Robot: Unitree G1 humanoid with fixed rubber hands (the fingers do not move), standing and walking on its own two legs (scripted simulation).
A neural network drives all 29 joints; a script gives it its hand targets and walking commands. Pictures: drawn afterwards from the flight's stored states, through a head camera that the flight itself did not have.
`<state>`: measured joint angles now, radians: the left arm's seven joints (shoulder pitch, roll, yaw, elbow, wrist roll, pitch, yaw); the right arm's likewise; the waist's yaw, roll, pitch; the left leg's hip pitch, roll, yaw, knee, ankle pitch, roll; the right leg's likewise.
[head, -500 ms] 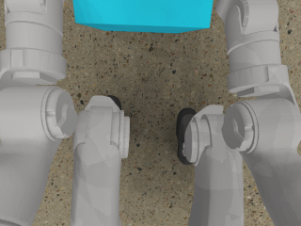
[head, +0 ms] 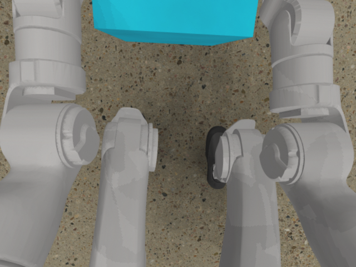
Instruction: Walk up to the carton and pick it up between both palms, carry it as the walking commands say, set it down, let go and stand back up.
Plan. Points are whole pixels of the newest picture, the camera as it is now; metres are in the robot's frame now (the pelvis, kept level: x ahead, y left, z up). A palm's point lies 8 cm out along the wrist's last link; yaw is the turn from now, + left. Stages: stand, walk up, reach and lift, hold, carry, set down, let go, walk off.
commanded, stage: reach and lift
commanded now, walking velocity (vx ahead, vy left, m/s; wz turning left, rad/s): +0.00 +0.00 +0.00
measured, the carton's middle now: out of the picture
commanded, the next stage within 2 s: none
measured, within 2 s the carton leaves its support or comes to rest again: neither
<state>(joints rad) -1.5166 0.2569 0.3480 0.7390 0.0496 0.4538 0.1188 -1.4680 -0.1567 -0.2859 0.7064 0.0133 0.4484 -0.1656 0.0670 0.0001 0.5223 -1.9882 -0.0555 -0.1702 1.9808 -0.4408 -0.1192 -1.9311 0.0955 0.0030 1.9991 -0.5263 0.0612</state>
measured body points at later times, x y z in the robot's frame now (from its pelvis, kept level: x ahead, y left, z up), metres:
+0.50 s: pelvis -0.01 +0.00 +0.05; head +0.33 +0.04 +0.33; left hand +0.56 +0.22 -0.03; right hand +0.57 -0.08 -0.05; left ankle +0.16 +0.15 -0.39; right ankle +0.14 -0.12 -0.39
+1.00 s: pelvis -0.01 +0.00 +0.10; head +0.31 +0.05 +0.41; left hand +0.54 +0.22 +0.04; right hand +0.55 -0.07 +0.03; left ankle +0.16 +0.15 -0.39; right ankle +0.14 -0.12 -0.39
